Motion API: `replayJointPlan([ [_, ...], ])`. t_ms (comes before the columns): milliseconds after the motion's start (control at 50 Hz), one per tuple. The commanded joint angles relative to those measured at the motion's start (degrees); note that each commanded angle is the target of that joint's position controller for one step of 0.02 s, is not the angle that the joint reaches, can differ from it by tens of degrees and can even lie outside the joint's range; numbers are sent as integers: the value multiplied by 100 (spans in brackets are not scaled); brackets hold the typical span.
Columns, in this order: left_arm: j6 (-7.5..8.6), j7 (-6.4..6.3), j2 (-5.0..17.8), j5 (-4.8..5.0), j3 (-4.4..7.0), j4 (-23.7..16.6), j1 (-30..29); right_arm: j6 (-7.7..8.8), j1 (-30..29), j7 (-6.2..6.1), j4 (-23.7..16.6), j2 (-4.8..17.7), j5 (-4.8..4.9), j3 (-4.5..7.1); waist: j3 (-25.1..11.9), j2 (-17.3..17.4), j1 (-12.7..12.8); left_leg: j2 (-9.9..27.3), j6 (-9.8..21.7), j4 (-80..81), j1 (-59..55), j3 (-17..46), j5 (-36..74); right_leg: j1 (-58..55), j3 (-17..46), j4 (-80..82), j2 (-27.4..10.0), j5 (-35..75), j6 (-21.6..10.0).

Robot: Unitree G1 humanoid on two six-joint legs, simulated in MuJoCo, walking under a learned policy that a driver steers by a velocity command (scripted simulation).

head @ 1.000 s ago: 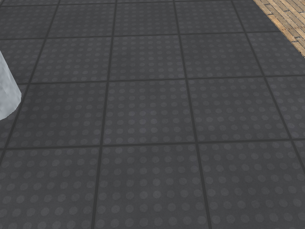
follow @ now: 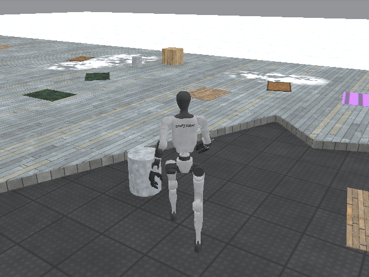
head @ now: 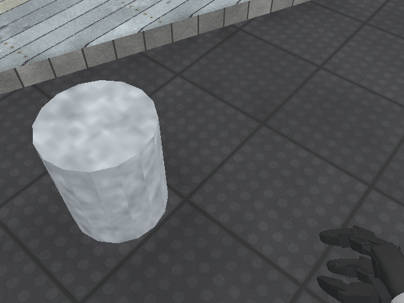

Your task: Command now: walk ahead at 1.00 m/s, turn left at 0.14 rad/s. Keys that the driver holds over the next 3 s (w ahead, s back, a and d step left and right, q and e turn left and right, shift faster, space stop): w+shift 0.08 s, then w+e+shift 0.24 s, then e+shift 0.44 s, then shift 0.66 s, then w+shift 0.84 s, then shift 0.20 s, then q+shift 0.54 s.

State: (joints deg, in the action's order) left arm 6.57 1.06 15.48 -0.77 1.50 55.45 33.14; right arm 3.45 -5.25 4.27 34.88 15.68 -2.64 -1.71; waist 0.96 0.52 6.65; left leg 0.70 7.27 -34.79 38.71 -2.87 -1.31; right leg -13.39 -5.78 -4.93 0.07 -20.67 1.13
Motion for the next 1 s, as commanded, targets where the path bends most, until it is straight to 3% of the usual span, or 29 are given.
replayJointPlan([
  [20,-64,-149,1443,-42,271,-270,-399,26,1403,-179,200,837,-44,315,-553,-917,-1375,-645,286,111,-2802,-415,-785,1022,13,-2206,-1311,7602,-716],
  [40,-136,-179,1451,-43,266,-331,-598,20,2642,-279,595,1063,-60,442,-1120,-821,-1985,-466,423,308,-4239,-163,-894,1723,-19,-3836,-1122,6942,-632],
  [60,-142,-145,906,-125,156,-484,-551,15,3530,-397,834,1504,-130,595,-1772,-4,-2052,773,479,154,-5699,1207,-2630,3122,109,-6030,-668,3472,-682],
  [80,-72,-32,274,108,15,-823,7,-7,3222,-433,747,1885,-146,696,-2530,1597,-1253,2244,1100,1437,-6723,4814,-4312,5150,734,-7910,271,-643,-528],
  [100,-73,-91,869,90,130,-895,-779,-2,2883,-417,726,1483,-49,695,-1804,610,-1453,1998,915,1971,-6263,4742,-4187,5918,1147,-8013,-61,-157,-691],
  [140,-86,-51,658,56,73,-917,-1387,170,2533,-363,925,826,-27,567,-211,-283,-1052,1533,535,2054,-4179,2746,-1713,5441,1138,-7055,-561,641,-708],
  [180,-284,87,424,-101,9,-794,-1050,254,2291,-397,995,550,37,495,-147,132,-620,1331,414,2552,-3251,2079,-1854,4895,1131,-6674,-763,706,-570],
  [240,-498,210,272,-91,27,-989,-1649,406,2500,-342,1222,383,164,448,404,176,-574,1131,102,2979,-3063,967,-857,5414,1078,-6267,-910,1122,-486],
  [320,-413,300,128,7,-89,-1463,-2823,553,2614,-356,1351,365,146,411,764,137,-640,615,-341,3091,-2883,-582,1624,5378,270,-4887,-592,2550,-559],
  [360,-314,381,33,-42,-154,-1594,-3231,576,2738,-458,1423,478,240,396,831,-151,-662,557,-526,2899,-2938,-988,3016,4820,-255,-3831,-298,3193,-643],
  [400,-272,452,71,-105,-156,-1448,-2710,630,2796,-612,1394,804,307,439,474,24,-445,633,-724,1907,-3239,-1114,4932,3942,-629,-3293,178,3580,-723],
  [440,-326,411,454,-183,6,-995,-1325,480,2637,-765,1323,1044,331,506,-325,399,92,747,-882,10,-3209,-1006,5752,2303,-616,-3161,741,3147,-878],
  [460,-298,339,1097,255,370,-1140,-733,328,2114,-822,1063,1678,386,656,-973,843,699,831,-1142,-1291,-2779,-569,5926,1133,220,-3342,467,3208,-1010],
  [480,-351,174,1424,400,481,-987,52,255,1544,-761,965,1438,444,663,-1009,-427,1214,-176,-1482,-3988,-2175,-860,2010,305,702,-2128,30,4432,-1292],
  [500,-315,79,1695,19,371,-1050,-392,376,2460,-625,665,349,51,360,-1297,-1947,51,-718,-1523,-6280,72,-5,-3815,-1067,2373,-3284,-964,7662,-1893],
  [520,-243,63,1757,-322,449,-1438,-543,474,2925,-539,463,553,357,315,-3167,-1253,58,-694,-1559,-7171,531,1463,-3684,-2084,4479,-2813,-2117,6654,-3117],
  [540,-251,58,1682,-173,546,-1769,-1091,487,2408,-514,273,983,407,387,-2752,-158,23,-463,-1270,-6374,435,1566,-3111,-1168,4602,-2103,-1773,5087,-2930],
  [580,-265,25,1048,116,375,-2035,-2042,330,2169,-573,245,871,264,445,-1108,1082,-760,-118,-992,-5276,234,1270,-2721,1203,4251,-1256,-1284,2984,-2477],
  [620,-277,-6,1123,73,417,-2146,-2241,129,2135,-645,170,968,225,542,-265,691,-1024,26,-1150,-4451,-302,1246,-2770,2918,3761,-1034,-951,3936,-2434],
  [680,-396,-159,1135,120,484,-2111,-2101,105,1518,-714,-68,482,103,470,-466,517,-898,-184,-1310,-2370,-983,920,-1874,3767,2703,-1485,-69,5181,-1910],
  [720,-614,-283,1220,208,561,-2115,-2094,59,1363,-693,-137,392,211,457,-1002,-100,-869,-476,-1389,-1381,-1493,916,-1068,3625,2547,-1825,161,5221,-1542],
  [760,-765,-354,1212,315,590,-2147,-2084,35,957,-691,-242,448,285,500,-1193,-365,-727,-697,-1327,-581,-1615,955,-454,3325,2631,-1972,353,4093,-1076],
  [860,-847,-398,671,144,459,-2432,-2211,131,988,-570,-203,624,267,645,-828,-1043,-688,-237,-1031,1112,-2246,1203,610,3038,3233,-2629,201,1158,-814],
  [880,-832,-355,382,124,362,-2370,-1886,129,945,-586,-235,669,177,652,-884,-624,-536,361,-703,1272,-2847,1473,969,3360,2985,-3321,412,-132,-650],
  [900,-804,-329,132,83,274,-2300,-1313,78,960,-620,-388,841,44,672,-1085,486,-311,1556,-24,935,-3651,2532,2895,4129,2263,-4806,984,-1838,-346],
  [920,-780,-270,612,155,366,-2446,-906,0,1389,-613,-248,1054,-13,760,-1479,1607,-248,2644,1024,1276,-4024,4213,2755,4859,1641,-5995,1059,-2234,-41],
  [940,-790,-270,1121,137,489,-2333,-1251,-45,1297,-620,-336,875,82,742,-1352,1109,-475,2326,1113,1337,-3769,4380,1591,5106,1666,-6856,729,-1682,172],
  [960,-870,-294,1280,121,538,-2305,-1683,-112,1261,-630,-354,611,133,649,-1116,567,-630,1885,824,1246,-3434,3505,929,5151,1630,-7275,656,-1222,248],
  [1000,-985,-332,987,97,442,-2366,-1907,-244,1093,-633,-395,600,185,554,-754,213,-582,1377,530,1374,-2635,2815,334,4912,1551,-7518,607,-792,351],
])
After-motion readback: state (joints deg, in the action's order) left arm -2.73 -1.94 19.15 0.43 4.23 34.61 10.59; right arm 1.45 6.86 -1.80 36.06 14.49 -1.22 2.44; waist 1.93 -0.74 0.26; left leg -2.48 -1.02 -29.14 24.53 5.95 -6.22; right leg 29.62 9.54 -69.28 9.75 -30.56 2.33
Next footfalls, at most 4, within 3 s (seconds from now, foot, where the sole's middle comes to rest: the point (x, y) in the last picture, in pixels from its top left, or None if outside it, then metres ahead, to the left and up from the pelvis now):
0.04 left None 0.25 0.09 -0.76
0.48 right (258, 241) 0.68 -0.09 -0.76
0.88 left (236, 186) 0.89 0.01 -0.76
1.26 right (273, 246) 0.66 -0.13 -0.76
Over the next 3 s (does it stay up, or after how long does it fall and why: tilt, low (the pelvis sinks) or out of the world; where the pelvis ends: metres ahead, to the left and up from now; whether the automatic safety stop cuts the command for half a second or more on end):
stays up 1.43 -0.57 0.01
